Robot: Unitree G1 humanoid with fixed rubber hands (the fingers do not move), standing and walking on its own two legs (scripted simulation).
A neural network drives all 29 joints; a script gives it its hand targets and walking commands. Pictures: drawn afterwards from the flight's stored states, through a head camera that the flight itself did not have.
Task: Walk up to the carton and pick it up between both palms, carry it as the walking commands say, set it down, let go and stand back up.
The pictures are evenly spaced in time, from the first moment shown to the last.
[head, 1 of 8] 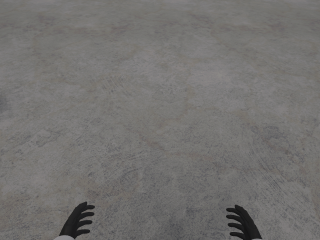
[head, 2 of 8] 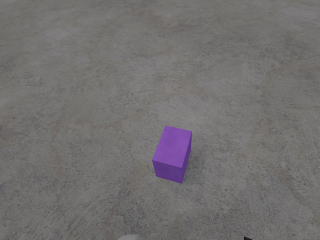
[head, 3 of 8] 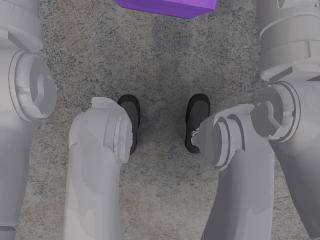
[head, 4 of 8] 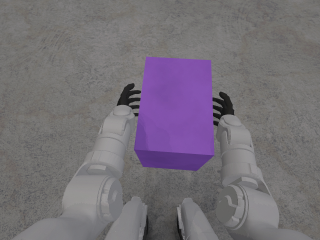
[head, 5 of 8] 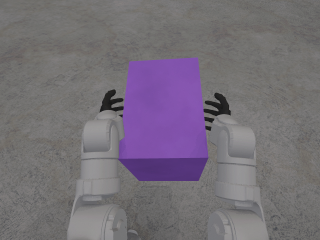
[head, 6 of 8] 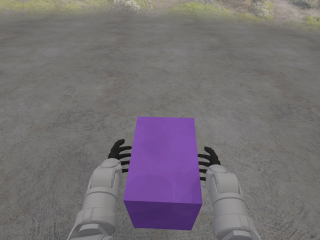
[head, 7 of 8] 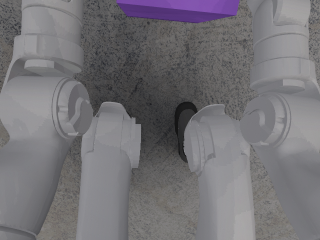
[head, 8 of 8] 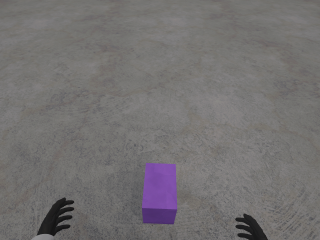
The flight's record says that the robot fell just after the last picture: no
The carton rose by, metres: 0.71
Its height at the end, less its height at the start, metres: +0.00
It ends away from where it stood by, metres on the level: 1.85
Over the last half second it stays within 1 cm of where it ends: yes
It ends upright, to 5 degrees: yes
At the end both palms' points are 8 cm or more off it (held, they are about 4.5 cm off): yes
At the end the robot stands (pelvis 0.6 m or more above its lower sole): yes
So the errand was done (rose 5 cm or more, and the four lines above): yes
